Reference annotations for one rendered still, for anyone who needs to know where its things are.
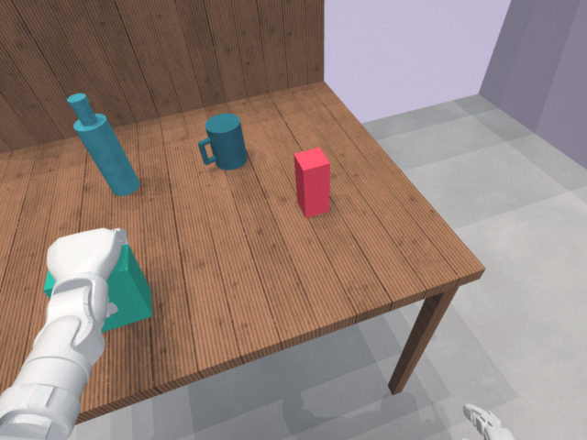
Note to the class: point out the left robot hand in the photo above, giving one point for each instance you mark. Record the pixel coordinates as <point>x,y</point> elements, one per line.
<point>95,251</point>

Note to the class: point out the sponge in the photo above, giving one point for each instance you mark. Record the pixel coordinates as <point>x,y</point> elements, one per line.
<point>127,289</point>

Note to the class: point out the table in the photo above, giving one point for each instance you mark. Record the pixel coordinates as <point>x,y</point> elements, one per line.
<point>236,271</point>

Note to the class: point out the left robot forearm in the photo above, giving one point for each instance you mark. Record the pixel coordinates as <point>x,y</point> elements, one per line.
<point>43,402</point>

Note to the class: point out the right robot hand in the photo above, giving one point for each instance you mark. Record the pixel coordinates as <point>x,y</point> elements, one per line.
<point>486,423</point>

